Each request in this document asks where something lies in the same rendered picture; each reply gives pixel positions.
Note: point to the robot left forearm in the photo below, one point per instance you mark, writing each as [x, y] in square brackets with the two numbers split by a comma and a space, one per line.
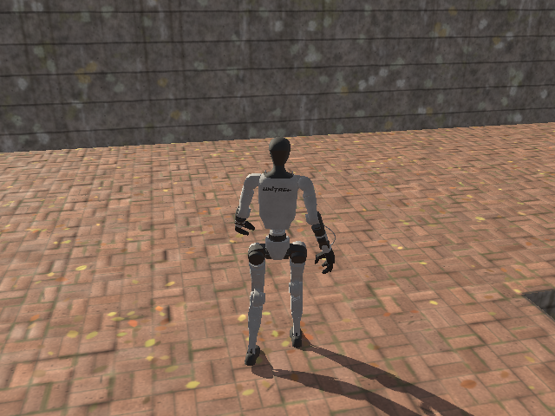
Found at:
[239, 222]

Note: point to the robot right upper arm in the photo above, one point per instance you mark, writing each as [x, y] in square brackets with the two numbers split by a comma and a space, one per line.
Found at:
[310, 200]

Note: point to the robot right forearm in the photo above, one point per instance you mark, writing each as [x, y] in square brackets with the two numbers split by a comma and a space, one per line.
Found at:
[321, 236]

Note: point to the right robot thigh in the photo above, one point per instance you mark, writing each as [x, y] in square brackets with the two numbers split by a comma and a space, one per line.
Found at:
[298, 254]

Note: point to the robot right hand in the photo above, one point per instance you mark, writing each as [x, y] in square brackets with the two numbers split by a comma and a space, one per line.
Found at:
[330, 259]

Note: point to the robot left upper arm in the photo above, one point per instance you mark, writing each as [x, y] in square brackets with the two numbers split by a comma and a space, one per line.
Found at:
[251, 182]

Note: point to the robot left hand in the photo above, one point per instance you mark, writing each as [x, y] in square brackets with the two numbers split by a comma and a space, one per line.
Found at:
[248, 226]

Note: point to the humanoid robot head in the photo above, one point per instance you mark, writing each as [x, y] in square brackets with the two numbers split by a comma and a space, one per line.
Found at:
[279, 148]

